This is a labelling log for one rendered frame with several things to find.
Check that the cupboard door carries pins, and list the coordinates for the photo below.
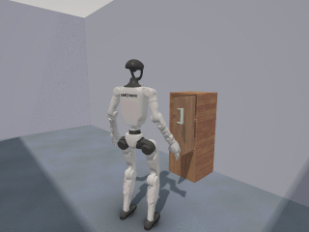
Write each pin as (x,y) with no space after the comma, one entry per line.
(184,133)

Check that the robot left shin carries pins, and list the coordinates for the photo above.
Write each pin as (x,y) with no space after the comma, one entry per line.
(128,189)

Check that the robot right forearm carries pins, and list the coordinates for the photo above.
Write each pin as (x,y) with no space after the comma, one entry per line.
(164,130)

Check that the robot left thigh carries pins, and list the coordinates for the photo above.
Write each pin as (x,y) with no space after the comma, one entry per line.
(130,157)

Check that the robot left hand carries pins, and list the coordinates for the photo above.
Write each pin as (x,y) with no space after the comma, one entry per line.
(113,136)

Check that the robot left forearm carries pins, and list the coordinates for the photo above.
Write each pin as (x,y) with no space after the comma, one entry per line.
(113,123)

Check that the left robot upper arm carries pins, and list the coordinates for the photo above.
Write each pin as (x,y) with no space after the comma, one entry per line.
(112,111)

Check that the right robot upper arm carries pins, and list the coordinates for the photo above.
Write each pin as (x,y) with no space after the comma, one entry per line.
(151,94)

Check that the robot right hand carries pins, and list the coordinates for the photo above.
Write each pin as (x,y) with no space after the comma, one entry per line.
(175,148)

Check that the handle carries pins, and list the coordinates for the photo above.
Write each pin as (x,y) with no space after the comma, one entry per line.
(181,120)

